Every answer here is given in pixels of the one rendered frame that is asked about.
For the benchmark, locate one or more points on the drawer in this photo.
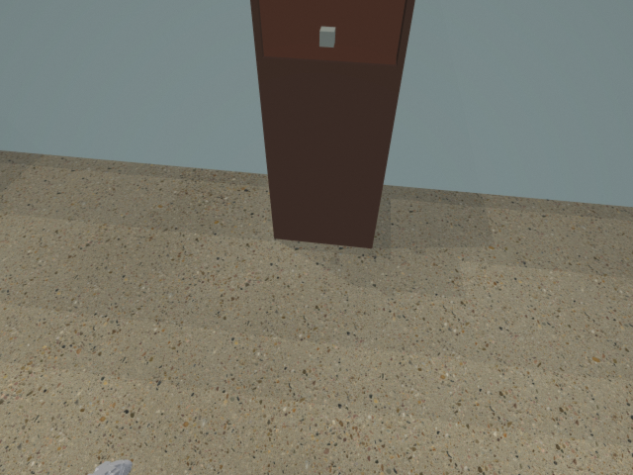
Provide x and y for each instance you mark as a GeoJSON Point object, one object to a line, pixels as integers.
{"type": "Point", "coordinates": [365, 30]}

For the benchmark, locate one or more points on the handle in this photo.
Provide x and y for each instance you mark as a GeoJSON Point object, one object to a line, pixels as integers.
{"type": "Point", "coordinates": [327, 37]}

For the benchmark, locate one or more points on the cabinet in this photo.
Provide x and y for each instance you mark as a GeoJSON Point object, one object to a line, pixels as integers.
{"type": "Point", "coordinates": [327, 129]}

